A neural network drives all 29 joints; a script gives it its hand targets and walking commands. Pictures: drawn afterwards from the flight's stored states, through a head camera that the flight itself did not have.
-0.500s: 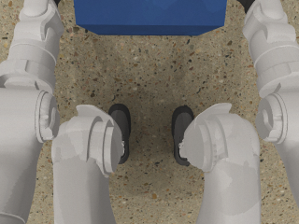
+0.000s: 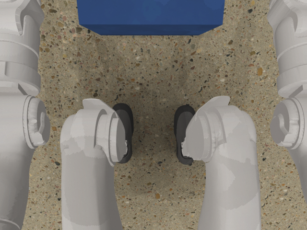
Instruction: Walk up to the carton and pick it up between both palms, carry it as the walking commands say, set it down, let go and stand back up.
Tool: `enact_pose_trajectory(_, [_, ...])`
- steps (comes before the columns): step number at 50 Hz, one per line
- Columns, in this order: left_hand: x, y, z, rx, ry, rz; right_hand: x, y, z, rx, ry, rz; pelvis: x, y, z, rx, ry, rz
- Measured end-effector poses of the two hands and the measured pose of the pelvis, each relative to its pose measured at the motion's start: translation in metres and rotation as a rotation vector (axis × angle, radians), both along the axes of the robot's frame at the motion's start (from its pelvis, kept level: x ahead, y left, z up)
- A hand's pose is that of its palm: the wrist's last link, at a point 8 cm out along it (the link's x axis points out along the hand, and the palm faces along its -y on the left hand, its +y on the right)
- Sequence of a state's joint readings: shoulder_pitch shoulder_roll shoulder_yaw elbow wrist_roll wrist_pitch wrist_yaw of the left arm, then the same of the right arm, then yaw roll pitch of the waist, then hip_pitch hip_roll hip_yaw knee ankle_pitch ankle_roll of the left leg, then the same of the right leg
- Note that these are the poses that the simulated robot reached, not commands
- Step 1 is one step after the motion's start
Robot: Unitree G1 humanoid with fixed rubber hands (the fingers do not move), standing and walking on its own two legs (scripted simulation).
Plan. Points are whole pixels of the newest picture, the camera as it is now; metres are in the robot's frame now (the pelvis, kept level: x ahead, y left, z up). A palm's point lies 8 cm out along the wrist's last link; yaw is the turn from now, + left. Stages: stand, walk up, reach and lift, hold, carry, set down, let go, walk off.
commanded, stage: set down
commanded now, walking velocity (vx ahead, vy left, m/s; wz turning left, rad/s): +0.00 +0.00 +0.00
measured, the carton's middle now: out of the picture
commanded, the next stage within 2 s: let go in 1.22 s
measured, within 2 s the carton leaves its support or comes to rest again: neither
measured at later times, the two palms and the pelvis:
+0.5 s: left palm out of the picture +0.55 +0.25 +0.00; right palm out of the picture +0.54 -0.22 +0.00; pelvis +0.02 +0.00 +0.11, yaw +0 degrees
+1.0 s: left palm out of the picture +0.54 +0.25 +0.16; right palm out of the picture +0.54 -0.23 +0.16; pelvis +0.04 +0.00 +0.25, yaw +1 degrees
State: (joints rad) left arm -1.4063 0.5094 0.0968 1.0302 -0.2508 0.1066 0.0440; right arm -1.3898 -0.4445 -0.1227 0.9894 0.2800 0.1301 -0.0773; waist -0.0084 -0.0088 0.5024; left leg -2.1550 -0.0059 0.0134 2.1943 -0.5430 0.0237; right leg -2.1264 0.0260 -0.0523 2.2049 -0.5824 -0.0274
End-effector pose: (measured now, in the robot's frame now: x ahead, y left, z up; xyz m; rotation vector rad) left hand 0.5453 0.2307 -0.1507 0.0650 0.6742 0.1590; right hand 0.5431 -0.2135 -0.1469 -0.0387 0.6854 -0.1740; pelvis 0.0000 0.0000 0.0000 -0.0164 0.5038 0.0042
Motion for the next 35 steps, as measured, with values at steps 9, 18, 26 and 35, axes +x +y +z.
enact_pose_trajectory(9, [0.001, 0.003, 0.064, -0.008, 0.001, 0.008, 0.002, 0.003, 0.063, 0.006, -0.008, 0.006, 0.006, 0.000, 0.032, 0.002, 0.118, 0.002])
enact_pose_trajectory(18, [0.002, 0.009, 0.116, -0.010, -0.012, -0.005, 0.002, 0.000, 0.112, 0.012, -0.011, 0.013, 0.011, 0.002, 0.075, 0.000, 0.224, 0.002])
enact_pose_trajectory(26, [0.000, 0.021, 0.161, -0.005, -0.032, -0.002, 0.002, -0.006, 0.159, 0.005, -0.032, 0.025, 0.019, 0.003, 0.117, 0.000, 0.277, 0.005])
enact_pose_trajectory(35, [0.000, 0.024, 0.221, -0.015, -0.012, -0.021, -0.003, -0.019, 0.218, 0.016, -0.020, 0.023, 0.030, 0.005, 0.172, -0.004, 0.288, 0.007])
